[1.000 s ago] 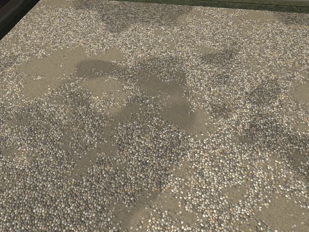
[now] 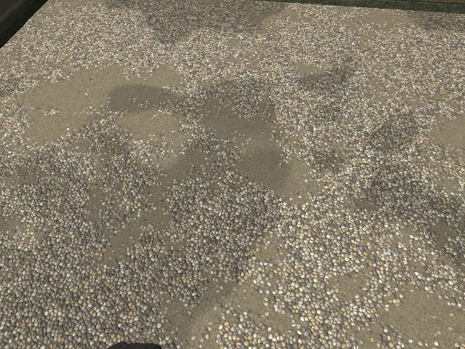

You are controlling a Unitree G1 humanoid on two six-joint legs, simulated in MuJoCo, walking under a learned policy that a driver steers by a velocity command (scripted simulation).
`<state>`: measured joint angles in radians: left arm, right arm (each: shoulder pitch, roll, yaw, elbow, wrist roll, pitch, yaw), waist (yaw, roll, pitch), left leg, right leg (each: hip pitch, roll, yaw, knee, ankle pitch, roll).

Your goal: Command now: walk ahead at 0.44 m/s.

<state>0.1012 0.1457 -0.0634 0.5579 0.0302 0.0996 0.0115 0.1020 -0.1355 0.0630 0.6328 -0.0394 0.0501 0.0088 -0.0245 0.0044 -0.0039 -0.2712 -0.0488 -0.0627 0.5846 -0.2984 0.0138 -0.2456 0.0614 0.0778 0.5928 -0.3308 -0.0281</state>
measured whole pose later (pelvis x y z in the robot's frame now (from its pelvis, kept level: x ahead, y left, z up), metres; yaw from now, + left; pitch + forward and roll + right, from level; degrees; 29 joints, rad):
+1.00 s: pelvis -0.01 +0.02 -0.01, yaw +0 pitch -2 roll +0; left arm 0.10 0.14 -0.05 0.57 0.03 0.09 0.01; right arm 0.10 -0.13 0.07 0.59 -0.03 0.05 0.01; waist -0.02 0.01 -0.01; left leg -0.31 -0.06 -0.03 0.69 -0.34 0.04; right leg -0.28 0.04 0.09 0.68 -0.37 0.00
